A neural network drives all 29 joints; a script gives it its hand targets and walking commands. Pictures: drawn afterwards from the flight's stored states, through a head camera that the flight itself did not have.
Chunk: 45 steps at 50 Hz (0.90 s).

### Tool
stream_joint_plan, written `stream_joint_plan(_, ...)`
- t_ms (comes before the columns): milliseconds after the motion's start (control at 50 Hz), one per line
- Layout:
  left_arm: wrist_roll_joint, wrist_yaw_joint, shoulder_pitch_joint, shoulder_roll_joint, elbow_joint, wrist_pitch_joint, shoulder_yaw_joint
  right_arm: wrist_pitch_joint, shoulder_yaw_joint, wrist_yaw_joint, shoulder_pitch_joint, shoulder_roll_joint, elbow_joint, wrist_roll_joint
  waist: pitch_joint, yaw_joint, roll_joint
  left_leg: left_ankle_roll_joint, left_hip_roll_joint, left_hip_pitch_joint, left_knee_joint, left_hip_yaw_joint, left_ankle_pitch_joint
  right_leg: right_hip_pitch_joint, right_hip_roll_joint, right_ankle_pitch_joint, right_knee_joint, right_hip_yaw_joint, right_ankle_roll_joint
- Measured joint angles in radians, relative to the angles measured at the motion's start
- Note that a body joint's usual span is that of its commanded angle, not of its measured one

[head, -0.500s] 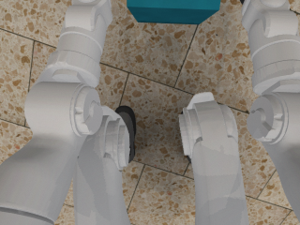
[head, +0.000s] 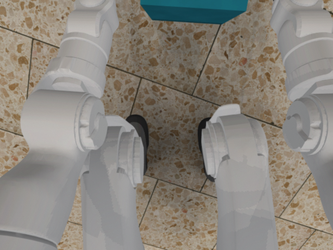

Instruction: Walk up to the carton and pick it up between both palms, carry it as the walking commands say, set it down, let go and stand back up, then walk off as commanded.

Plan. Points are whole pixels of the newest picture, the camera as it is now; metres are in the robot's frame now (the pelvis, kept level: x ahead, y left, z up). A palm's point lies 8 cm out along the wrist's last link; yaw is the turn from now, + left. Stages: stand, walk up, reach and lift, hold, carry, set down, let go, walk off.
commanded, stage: set down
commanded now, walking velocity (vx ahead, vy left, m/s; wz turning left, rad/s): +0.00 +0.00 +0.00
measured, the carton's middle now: out of the picture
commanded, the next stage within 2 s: let go in 1.54 s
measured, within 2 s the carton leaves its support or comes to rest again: neither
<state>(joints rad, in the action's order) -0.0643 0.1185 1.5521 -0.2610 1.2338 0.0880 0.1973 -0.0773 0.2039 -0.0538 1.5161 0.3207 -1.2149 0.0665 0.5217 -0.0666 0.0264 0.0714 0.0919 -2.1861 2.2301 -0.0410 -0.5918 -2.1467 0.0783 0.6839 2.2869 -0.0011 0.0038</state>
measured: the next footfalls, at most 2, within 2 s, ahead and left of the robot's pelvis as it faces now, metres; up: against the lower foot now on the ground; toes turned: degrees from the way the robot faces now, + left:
none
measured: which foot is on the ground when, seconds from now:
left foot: down 0.00-1.00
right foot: down 0.00-1.00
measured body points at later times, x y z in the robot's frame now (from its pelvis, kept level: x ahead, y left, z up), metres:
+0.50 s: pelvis -0.02 +0.01 +0.04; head +0.35 -0.03 +0.27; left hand +0.57 +0.10 -0.12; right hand +0.54 -0.23 -0.12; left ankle +0.12 +0.13 -0.33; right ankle +0.09 -0.11 -0.33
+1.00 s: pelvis -0.02 +0.00 +0.16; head +0.36 -0.03 +0.39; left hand +0.58 +0.10 +0.01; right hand +0.54 -0.24 +0.01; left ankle +0.12 +0.13 -0.33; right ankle +0.09 -0.11 -0.33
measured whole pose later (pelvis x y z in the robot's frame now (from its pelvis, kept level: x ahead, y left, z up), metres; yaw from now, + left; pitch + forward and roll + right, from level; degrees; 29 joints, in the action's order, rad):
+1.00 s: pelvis -0.02 +0.00 +0.16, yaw -1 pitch +31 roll +1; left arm -0.11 0.23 1.45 -0.29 0.65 0.40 0.15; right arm -0.37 0.21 -0.11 1.43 0.38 -0.70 0.14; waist 0.53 -0.06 0.01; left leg 0.04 0.06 -1.76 1.70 -0.04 -0.47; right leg -1.74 0.07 0.53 1.74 0.03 0.00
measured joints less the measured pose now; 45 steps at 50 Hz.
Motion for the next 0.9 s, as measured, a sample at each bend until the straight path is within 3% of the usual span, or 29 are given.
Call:
stream_joint_plan(180, -0.1, 0.014, -0.027, -0.063, -0.11, -0.006, -0.097, 0.01, -0.041, -0.028, -0.009, 0.048, 0.084, 0.073, 0.002, -0.003, -0.006, -0.008, -0.012, -0.007, 0.0, 0.007, -0.001, -0.012, -0.015, -0.007, -0.003, -0.008, -0.012)
stream_joint_plan(340, -0.081, 0.047, -0.015, -0.054, -0.232, 0.056, -0.102, -0.056, -0.048, -0.04, -0.017, 0.049, 0.201, 0.103, 0.005, 0.001, -0.018, -0.013, -0.02, 0.006, -0.053, 0.005, 0.042, -0.005, -0.007, -0.061, -0.062, -0.005, -0.005)
stream_joint_plan(560, -0.059, 0.095, -0.006, -0.023, -0.333, 0.164, -0.074, -0.153, -0.016, -0.057, 0.012, 0.059, 0.281, 0.051, 0.004, 0.003, 0.0, -0.025, -0.024, 0.128, -0.198, 0.016, 0.078, 0.111, -0.008, -0.099, -0.202, 0.016, 0.002)
stream_joint_plan(740, -0.011, 0.097, 0.013, -0.019, -0.365, 0.193, -0.035, -0.186, 0.007, -0.046, 0.025, 0.065, 0.316, 0.042, 0.002, -0.002, -0.014, -0.03, -0.034, 0.237, -0.312, 0.012, 0.08, 0.217, -0.003, -0.109, -0.322, 0.02, 0.0)
stream_joint_plan(840, -0.027, 0.106, -0.046, -0.021, -0.492, 0.236, -0.04, -0.231, 0.002, -0.057, -0.027, 0.059, 0.444, 0.057, 0.005, -0.003, -0.019, -0.033, -0.034, 0.301, -0.385, 0.019, 0.087, 0.277, -0.005, -0.116, -0.389, 0.031, 0.0)
stream_joint_plan(900, -0.023, 0.106, -0.068, -0.022, -0.517, 0.27, -0.037, -0.262, 0.003, -0.056, -0.048, 0.056, 0.462, 0.048, 0.004, -0.004, -0.022, -0.034, -0.033, 0.348, -0.441, 0.016, 0.098, 0.324, -0.009, -0.126, -0.444, 0.032, -0.002)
